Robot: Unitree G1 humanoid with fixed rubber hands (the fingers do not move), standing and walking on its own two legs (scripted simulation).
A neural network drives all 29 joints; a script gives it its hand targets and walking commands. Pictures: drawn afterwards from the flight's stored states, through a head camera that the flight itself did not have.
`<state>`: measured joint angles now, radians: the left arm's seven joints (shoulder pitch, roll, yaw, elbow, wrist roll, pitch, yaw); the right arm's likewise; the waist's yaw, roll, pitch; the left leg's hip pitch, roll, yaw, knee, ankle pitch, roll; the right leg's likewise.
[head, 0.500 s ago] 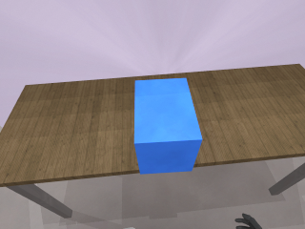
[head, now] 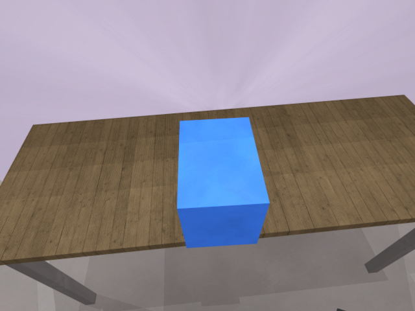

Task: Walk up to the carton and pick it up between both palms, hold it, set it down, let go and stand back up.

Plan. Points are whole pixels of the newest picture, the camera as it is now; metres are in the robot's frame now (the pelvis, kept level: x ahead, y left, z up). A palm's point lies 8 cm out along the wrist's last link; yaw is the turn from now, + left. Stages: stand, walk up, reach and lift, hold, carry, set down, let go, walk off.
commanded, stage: walk up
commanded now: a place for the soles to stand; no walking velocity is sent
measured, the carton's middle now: (218, 181) +0.40 +0.00 -0.02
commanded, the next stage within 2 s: reach and lift in 0.92 s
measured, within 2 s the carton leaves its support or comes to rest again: neither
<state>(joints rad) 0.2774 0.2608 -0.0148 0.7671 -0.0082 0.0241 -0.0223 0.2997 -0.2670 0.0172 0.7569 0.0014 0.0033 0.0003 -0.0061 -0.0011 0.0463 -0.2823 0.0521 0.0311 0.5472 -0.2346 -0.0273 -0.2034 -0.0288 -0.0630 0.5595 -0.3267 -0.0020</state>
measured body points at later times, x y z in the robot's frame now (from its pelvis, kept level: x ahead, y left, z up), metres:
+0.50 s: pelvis -0.01 -0.01 -0.01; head +0.00 -0.01 +0.44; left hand +0.04 +0.26 -0.13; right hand +0.08 -0.28 -0.12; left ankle +0.04 +0.14 -0.73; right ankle -0.02 -0.12 -0.73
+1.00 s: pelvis -0.02 -0.02 -0.02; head +0.01 -0.01 +0.43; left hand +0.06 +0.26 -0.15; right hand +0.11 -0.28 -0.14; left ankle +0.04 +0.14 -0.73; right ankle -0.01 -0.12 -0.73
